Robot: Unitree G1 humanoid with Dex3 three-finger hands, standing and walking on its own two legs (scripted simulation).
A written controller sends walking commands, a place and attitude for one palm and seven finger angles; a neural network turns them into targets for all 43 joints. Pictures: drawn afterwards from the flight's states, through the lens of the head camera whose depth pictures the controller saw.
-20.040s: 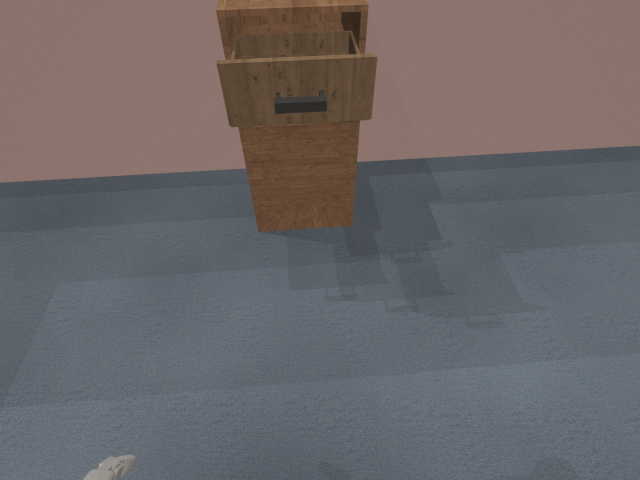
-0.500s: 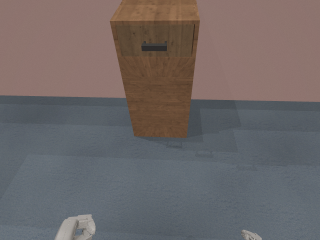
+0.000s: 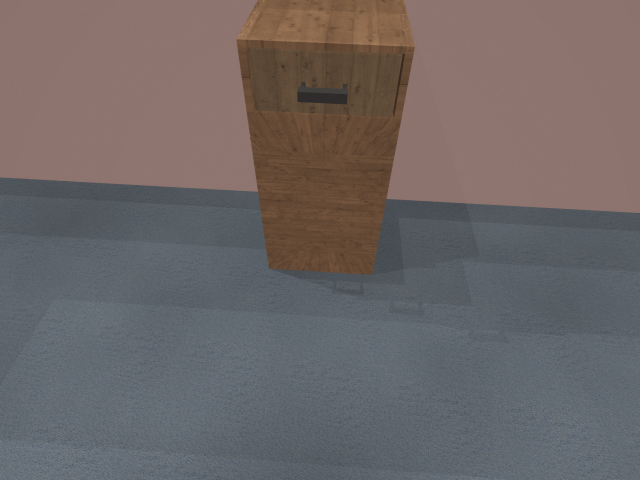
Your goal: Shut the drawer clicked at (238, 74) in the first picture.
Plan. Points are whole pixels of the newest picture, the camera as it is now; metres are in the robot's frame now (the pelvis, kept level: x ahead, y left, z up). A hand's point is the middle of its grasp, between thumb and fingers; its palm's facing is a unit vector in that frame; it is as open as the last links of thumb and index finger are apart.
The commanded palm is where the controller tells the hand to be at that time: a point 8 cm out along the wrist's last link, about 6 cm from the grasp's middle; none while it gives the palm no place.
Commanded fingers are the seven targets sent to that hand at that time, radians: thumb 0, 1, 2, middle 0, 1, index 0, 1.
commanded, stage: let the arm hang, fingers relaxed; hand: left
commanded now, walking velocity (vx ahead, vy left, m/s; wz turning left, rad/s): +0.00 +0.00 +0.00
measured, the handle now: (323, 91) +0.96 +0.05 +0.01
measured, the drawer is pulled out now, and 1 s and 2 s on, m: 0.00 0.00 0.00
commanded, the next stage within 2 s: look to check the result in 0.40 s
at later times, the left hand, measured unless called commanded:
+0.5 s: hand out of the picture +0.01 +0.16 -0.17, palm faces +0.04 -0.98 -0.18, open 7.3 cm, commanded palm none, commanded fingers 0.00 0.90 0.90 -0.20 -0.30 -0.20 -0.30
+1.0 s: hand out of the picture +0.05 +0.16 -0.17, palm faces +0.02 -0.98 -0.20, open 7.3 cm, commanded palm none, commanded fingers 0.00 0.90 0.90 -0.20 -0.30 -0.20 -0.30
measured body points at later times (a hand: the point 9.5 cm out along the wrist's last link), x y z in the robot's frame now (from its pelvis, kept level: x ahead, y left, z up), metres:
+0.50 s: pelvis +0.02 +0.00 +0.00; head +0.04 -0.01 +0.45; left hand +0.01 +0.21 -0.16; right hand +0.00 -0.20 -0.16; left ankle +0.04 +0.10 -0.74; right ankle +0.05 -0.13 -0.74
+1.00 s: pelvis +0.04 -0.02 +0.01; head +0.05 -0.02 +0.45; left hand +0.05 +0.21 -0.15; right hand +0.03 -0.24 -0.16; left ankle +0.04 +0.10 -0.74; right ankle +0.05 -0.13 -0.74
